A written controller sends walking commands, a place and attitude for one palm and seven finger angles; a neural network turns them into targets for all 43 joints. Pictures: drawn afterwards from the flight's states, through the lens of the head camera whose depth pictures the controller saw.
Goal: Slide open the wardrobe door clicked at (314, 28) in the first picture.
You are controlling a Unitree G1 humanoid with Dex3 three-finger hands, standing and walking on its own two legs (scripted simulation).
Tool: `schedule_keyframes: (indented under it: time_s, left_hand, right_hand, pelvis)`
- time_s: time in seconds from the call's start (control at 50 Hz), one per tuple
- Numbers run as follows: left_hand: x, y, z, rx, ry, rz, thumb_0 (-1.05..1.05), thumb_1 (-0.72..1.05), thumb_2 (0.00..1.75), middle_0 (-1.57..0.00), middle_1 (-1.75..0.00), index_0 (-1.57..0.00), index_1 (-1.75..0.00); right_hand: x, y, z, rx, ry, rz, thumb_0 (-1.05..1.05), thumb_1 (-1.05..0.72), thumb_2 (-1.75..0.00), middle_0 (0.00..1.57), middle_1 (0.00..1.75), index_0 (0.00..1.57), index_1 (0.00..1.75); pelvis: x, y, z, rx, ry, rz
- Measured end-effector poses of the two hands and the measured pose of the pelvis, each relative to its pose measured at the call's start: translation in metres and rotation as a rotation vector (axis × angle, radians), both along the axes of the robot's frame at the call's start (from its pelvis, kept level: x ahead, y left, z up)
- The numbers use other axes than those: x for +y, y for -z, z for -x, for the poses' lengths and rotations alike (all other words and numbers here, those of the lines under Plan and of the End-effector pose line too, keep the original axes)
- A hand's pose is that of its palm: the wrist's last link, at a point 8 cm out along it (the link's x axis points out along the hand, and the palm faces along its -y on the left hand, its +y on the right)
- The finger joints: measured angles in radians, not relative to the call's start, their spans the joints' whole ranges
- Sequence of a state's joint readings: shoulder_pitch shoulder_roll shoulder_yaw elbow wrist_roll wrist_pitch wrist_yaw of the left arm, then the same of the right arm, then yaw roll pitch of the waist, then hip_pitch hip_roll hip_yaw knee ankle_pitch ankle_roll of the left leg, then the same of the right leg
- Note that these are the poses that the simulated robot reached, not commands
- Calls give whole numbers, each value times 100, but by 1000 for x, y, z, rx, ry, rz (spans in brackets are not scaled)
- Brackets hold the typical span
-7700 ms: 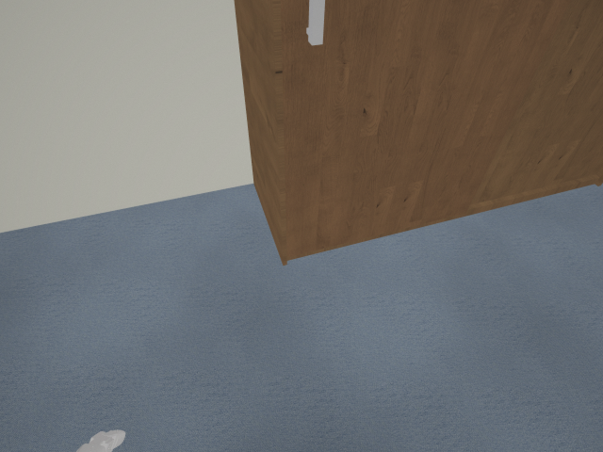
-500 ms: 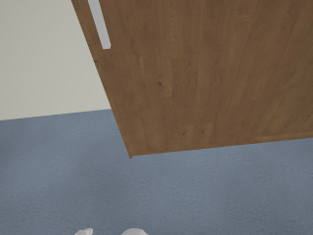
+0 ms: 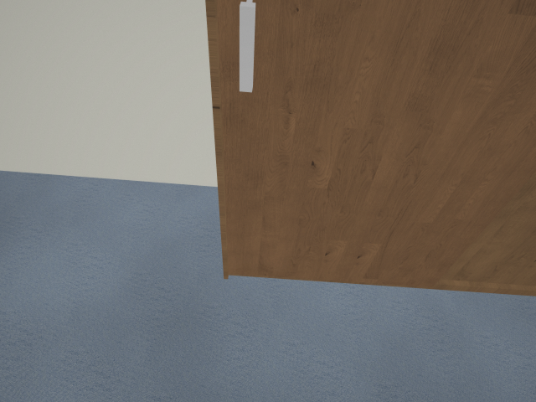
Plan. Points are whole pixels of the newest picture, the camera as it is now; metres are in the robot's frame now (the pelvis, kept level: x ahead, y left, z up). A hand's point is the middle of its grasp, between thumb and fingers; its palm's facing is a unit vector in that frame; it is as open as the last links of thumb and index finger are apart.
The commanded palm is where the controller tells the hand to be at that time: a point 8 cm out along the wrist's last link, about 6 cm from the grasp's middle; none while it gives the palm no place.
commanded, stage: take the last steps up to it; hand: left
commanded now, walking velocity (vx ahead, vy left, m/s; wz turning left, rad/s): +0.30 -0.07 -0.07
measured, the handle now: (247, 46) +0.71 +0.11 +0.21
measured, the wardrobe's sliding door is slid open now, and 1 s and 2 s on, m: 0.00 0.00 0.00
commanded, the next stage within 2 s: come to a stop and stand still in 0.44 s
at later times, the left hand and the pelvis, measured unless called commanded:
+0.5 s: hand (213, 347) +0.25 +0.12 -0.17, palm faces +0.03 -0.97 -0.22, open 7.2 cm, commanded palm none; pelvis +0.17 -0.07 -0.01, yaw -1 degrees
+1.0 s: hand (205, 357) +0.24 +0.13 -0.18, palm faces +0.01 -0.97 -0.25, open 7.4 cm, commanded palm none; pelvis +0.20 -0.07 -0.01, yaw -4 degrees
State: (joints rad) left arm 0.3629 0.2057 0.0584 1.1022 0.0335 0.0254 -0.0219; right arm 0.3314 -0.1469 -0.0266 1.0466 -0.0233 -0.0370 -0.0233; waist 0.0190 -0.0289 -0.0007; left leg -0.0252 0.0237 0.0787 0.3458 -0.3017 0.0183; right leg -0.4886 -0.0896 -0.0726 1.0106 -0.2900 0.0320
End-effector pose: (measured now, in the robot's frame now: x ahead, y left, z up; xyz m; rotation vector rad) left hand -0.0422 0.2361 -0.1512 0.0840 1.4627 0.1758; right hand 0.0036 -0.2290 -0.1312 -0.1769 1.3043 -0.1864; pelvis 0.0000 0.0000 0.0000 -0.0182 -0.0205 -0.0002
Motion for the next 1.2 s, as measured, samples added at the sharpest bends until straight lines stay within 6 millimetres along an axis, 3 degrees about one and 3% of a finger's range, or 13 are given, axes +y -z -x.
schedule_keyframes:
  time_s: [0.1,0.22,0.28,0.34,0.46,0.58,0.66,0.74,0.84,0.92,1.0,1.08,1.2]
  left_hand:
    - [-4,0,-76,-88,44,-11,1,91,90,-19,-30,-19,-30]
    - [-30,1,-194,-203,141,-26,1,91,90,-19,-30,-19,-30]
    - [-49,6,-250,-294,173,-45,1,91,90,-19,-30,-19,-30]
    - [-65,2,-278,-347,162,-53,0,91,90,-19,-30,-19,-30]
    - [-76,-11,-285,-298,98,-69,-1,94,90,-20,-30,-20,-30]
    - [-71,-9,-282,-212,76,-55,-1,94,90,-20,-30,-20,-30]
    - [-71,5,-276,-147,38,-16,0,93,90,-20,-30,-20,-30]
    - [-70,16,-274,-86,12,10,0,92,90,-20,-30,-19,-30]
    - [-66,12,-274,-38,33,3,0,91,90,-20,-30,-20,-30]
    - [-59,5,-275,-45,59,-43,1,91,90,-20,-30,-20,-30]
    - [-59,0,-277,-90,79,-93,1,91,90,-20,-30,-19,-30]
    - [-72,-2,-269,-157,99,-137,0,91,90,-19,-30,-19,-30]
    - [-104,-20,-247,-149,97,-103,0,91,90,-19,-30,-19,-30]
  right_hand:
    - [5,7,25,133,64,-28,0,-92,-90,20,30,20,30]
    - [-1,20,37,281,148,-75,0,-91,-90,20,30,20,30]
    - [-14,34,27,346,168,-101,0,-90,-90,20,30,20,30]
    - [-32,39,-6,340,162,-101,0,-90,-90,20,30,20,30]
    - [-64,29,-127,124,84,-60,1,-91,-90,20,30,20,30]
    - [-67,14,-236,-65,18,-38,0,-92,-90,19,30,20,30]
    - [-55,11,-287,-131,-29,-17,0,-92,-90,19,30,20,30]
    - [-36,7,-316,-151,-48,-18,0,-92,-90,19,30,20,30]
    - [-24,8,-322,-153,-30,-35,0,-91,-90,20,30,20,30]
    - [-38,12,-310,-146,-4,-33,-1,-92,-90,20,30,21,30]
    - [-64,20,-283,-120,20,-30,-1,-91,-90,20,30,21,30]
    - [-94,36,-249,-92,54,-44,-1,-91,-90,20,30,20,30]
    - [-116,26,-202,-9,85,-64,0,-91,-90,20,30,20,30]
  pelvis:
    - [-6,3,-30,2,15,-16]
    - [-28,16,-77,10,31,-28]
    - [-46,30,-107,9,32,-30]
    - [-57,30,-126,-4,24,-20]
    - [-67,12,-163,2,12,-13]
    - [-65,5,-199,12,14,-1]
    - [-54,10,-222,-2,23,21]
    - [-46,12,-238,-16,34,-3]
    - [-44,9,-232,-7,49,-11]
    - [-51,9,-216,6,62,-5]
    - [-66,13,-199,6,68,-11]
    - [-87,24,-185,-7,63,-32]
    - [-100,5,-181,-4,76,-57]
